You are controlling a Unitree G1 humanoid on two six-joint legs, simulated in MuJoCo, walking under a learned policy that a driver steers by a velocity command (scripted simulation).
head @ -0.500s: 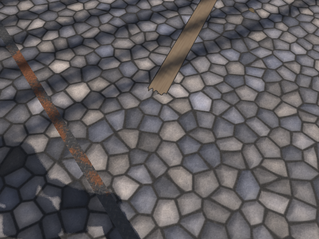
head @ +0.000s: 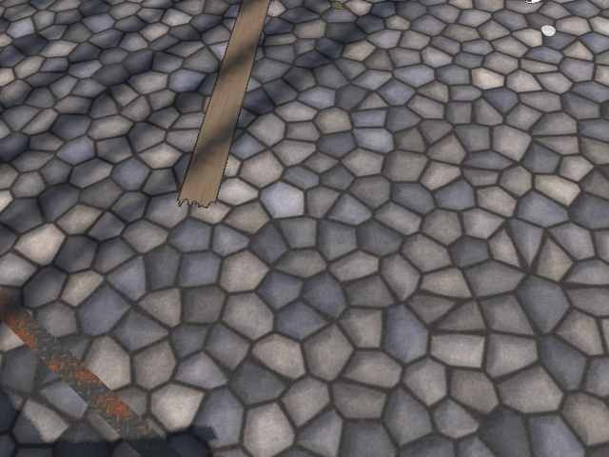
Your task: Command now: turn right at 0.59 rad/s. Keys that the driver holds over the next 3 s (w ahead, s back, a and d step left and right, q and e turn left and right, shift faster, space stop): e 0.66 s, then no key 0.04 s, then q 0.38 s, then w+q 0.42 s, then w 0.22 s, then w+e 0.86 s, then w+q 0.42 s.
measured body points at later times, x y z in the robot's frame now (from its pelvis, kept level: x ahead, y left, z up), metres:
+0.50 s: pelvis -0.02 +0.03 +0.00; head +0.02 +0.03 +0.45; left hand +0.18 +0.26 -0.12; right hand +0.02 -0.27 -0.10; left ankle +0.01 +0.13 -0.74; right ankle -0.08 -0.08 -0.70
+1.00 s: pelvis -0.04 +0.00 +0.00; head -0.03 -0.01 +0.45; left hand +0.18 +0.16 -0.12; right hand -0.09 -0.28 -0.13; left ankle -0.01 +0.11 -0.72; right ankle -0.07 -0.07 -0.74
